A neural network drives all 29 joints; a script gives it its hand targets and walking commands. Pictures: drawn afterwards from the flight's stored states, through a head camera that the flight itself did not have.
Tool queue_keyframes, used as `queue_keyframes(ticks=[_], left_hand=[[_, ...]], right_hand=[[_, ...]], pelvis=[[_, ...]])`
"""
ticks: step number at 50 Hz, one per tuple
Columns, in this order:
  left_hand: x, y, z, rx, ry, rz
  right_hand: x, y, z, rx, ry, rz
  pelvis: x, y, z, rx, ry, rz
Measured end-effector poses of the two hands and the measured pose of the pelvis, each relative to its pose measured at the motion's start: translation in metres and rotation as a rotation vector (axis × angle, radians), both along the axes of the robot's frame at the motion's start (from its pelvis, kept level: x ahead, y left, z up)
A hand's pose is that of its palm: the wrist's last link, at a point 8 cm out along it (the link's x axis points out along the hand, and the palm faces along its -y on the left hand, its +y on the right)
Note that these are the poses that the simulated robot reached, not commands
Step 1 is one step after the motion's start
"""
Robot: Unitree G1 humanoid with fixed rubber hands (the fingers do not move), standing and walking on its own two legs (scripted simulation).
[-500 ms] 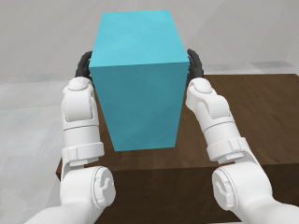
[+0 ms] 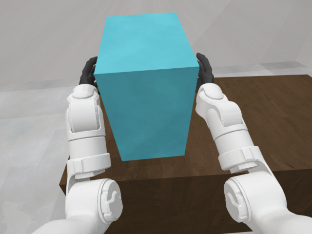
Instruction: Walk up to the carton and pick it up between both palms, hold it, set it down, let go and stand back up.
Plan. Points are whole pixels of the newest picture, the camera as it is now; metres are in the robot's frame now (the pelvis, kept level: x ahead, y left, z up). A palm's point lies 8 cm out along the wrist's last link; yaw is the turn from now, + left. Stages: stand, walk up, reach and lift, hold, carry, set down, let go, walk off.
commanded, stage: hold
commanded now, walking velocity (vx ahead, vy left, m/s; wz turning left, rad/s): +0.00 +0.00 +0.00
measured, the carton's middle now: (147, 89) +0.42 +0.00 +0.21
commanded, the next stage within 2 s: set down in 1.52 s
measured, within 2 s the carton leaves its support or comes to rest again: neither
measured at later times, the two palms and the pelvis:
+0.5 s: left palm (89, 89) +0.36 +0.14 +0.25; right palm (205, 85) +0.36 -0.13 +0.25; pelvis +0.00 +0.00 +0.00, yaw +1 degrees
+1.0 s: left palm (89, 90) +0.36 +0.14 +0.25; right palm (204, 86) +0.36 -0.13 +0.25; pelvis -0.01 +0.00 +0.00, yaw +0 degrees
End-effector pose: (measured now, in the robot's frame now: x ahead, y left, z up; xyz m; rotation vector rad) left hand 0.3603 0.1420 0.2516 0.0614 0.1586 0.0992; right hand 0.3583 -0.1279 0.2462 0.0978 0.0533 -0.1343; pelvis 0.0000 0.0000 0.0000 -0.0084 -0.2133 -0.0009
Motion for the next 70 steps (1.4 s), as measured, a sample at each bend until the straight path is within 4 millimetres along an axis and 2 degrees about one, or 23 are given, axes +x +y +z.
queue_keyframes(ticks=[7,26,39,53,70], left_hand=[[-0.0016,0.0009,-0.0067,-0.014,0.013,-0.003],[0.0009,-0.0024,0.0001,-0.006,-0.009,-0.008],[-0.0047,-0.0001,-0.005,-0.016,0.006,-0.002],[0.0002,-0.0007,-0.0002,-0.007,0.004,-0.003],[0.0021,-0.0043,-0.0063,-0.003,0.012,-0.017]], right_hand=[[-0.0028,0.0009,-0.0053,0.001,0.012,-0.006],[-0.0008,-0.0023,0.0025,0.009,-0.013,-0.008],[-0.0051,-0.0001,-0.0015,-0.002,0.001,-0.004],[-0.0007,-0.0006,0.0013,0.003,-0.002,-0.005],[-0.002,-0.0042,-0.0045,0.004,0.004,-0.019]], pelvis=[[-0.001,-0.0018,0.0,0.001,0.002,0.006],[-0.0023,-0.003,0.0,0.0,0.014,0.009],[-0.0023,-0.004,-0.0004,0.001,-0.002,0.006],[-0.0059,-0.0043,0.0002,0.003,0.012,0.008],[-0.0008,-0.0022,-0.0002,0.001,0.001,0.006]])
